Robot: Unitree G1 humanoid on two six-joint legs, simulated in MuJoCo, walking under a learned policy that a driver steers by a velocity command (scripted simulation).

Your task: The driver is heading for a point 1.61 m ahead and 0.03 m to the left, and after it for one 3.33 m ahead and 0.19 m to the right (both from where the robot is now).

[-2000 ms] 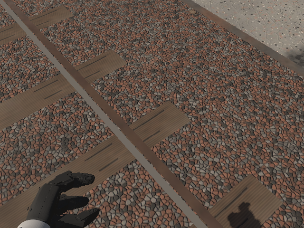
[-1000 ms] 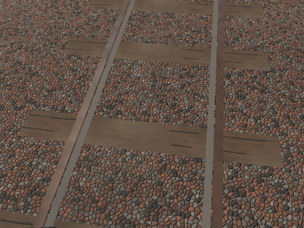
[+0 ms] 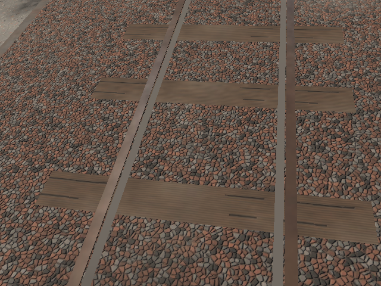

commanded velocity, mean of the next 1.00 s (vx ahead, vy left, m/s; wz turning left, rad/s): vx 0.33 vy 0.00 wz -0.12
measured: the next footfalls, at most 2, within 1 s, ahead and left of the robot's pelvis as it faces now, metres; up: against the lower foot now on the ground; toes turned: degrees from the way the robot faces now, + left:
left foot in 0.24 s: +0.37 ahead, +0.09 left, +0.00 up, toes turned -15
right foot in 0.64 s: +0.50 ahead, -0.21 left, +0.00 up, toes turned -16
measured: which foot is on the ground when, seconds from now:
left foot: up 0.00-0.22, down 0.24-0.66, up 0.68-1.00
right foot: down 0.00-0.26, up 0.28-0.62, down 0.64-1.00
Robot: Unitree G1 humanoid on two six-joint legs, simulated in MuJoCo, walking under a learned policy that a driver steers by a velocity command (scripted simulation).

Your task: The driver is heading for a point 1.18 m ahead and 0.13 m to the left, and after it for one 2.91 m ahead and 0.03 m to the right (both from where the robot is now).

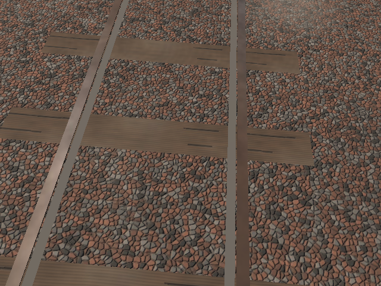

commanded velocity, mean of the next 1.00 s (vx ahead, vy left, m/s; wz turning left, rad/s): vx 0.15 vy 0.00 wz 0.45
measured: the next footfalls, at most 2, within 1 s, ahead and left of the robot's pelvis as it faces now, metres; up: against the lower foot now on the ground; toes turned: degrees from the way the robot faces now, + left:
left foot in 0.06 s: +0.06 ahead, +0.12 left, +0.00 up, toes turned +9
right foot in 0.54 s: +0.16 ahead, -0.08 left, +0.00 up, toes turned +29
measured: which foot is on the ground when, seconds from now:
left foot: up 0.00-0.04, down 0.06-0.56, up 0.58-0.86, down 0.88-1.00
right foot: down 0.00-0.06, up 0.08-0.52, down 0.54-0.88, up 0.90-1.00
